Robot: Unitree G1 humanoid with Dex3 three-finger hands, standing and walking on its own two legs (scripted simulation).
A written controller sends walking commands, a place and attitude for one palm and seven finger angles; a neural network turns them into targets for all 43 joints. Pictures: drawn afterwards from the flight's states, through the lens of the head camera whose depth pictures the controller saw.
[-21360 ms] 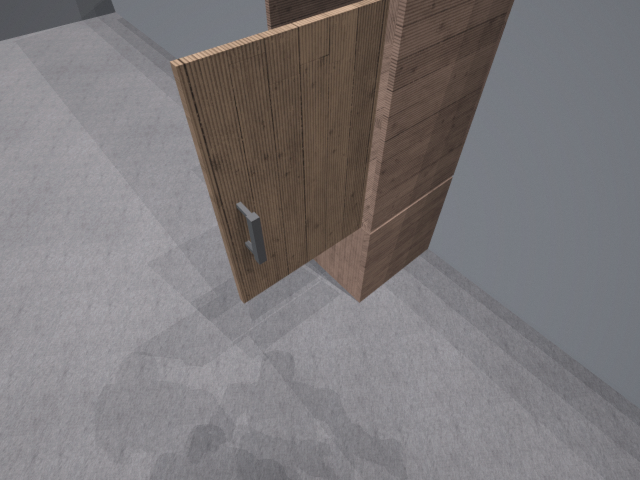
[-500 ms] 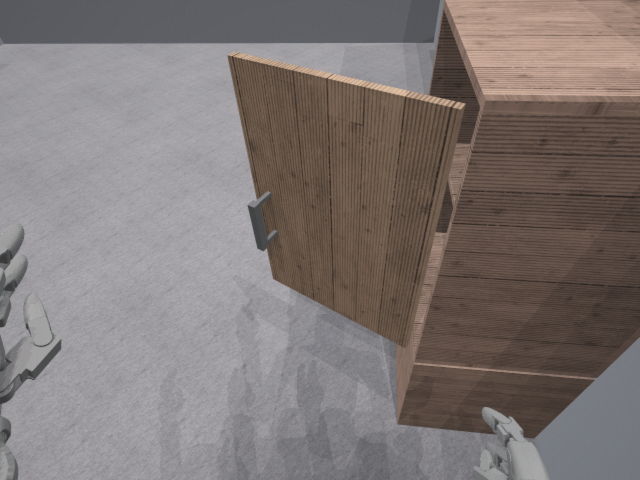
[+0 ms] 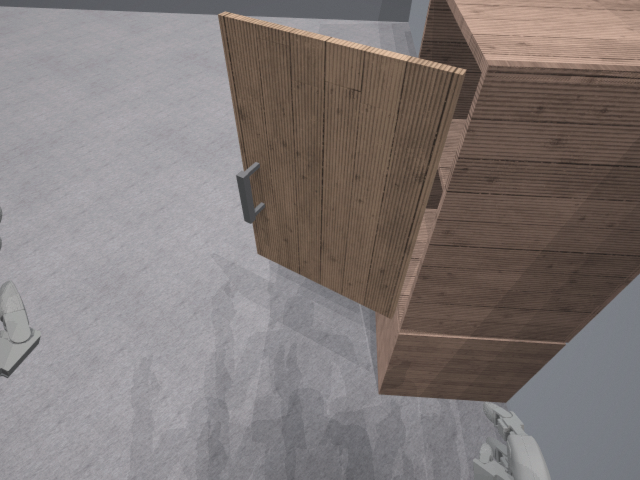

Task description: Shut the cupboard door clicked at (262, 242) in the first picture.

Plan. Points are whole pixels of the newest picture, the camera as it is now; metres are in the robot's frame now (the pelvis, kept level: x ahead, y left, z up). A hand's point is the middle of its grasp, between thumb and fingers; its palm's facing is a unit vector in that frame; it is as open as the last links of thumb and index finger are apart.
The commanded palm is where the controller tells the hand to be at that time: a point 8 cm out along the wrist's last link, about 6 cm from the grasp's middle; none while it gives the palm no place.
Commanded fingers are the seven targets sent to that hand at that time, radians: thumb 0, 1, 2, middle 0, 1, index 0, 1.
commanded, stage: step back with the hand held close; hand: left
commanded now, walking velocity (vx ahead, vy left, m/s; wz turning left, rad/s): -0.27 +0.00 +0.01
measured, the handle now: (252, 193) +0.68 +0.19 -0.08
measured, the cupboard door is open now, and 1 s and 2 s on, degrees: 63 63 63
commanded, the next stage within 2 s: stop stepping back and stand still in 1.30 s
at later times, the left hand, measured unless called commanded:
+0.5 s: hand (25, 353) +0.18 +0.26 +0.18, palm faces +0.45 -0.76 -0.47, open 7.4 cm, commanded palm +0.11 +0.30 +0.19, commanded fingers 0.00 0.90 0.90 -0.20 -0.30 -0.20 -0.30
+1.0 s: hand (8, 416) +0.14 +0.25 +0.17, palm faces +0.43 -0.77 -0.47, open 7.4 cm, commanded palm +0.06 +0.29 +0.19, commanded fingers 0.00 0.90 0.90 -0.20 -0.30 -0.20 -0.30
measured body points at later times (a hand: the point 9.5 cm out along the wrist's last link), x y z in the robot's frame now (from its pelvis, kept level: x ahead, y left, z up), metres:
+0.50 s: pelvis -0.03 +0.00 -0.01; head -0.01 +0.01 +0.44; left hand +0.15 +0.30 +0.20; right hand +0.13 -0.25 -0.08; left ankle +0.01 +0.08 -0.72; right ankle +0.08 -0.12 -0.72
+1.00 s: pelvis -0.06 -0.02 +0.00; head -0.04 +0.01 +0.44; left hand +0.11 +0.29 +0.20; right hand +0.14 -0.25 -0.07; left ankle -0.01 +0.09 -0.72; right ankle +0.04 -0.14 -0.72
